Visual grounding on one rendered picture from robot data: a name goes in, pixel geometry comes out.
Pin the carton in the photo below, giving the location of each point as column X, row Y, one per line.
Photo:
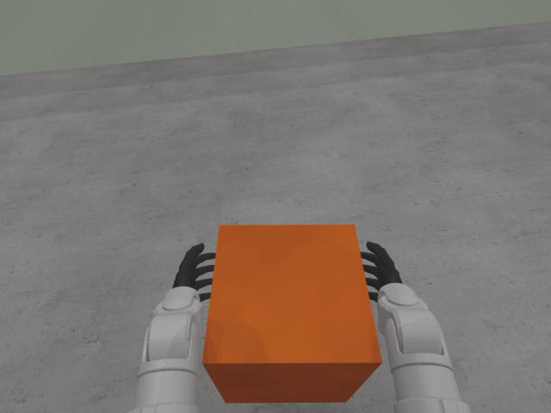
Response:
column 289, row 319

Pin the right robot hand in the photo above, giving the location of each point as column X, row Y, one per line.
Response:
column 384, row 270

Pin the right robot forearm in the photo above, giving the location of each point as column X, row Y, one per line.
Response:
column 418, row 356

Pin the left robot forearm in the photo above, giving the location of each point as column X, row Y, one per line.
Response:
column 169, row 360

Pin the left robot hand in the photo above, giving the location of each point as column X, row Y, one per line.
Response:
column 188, row 272

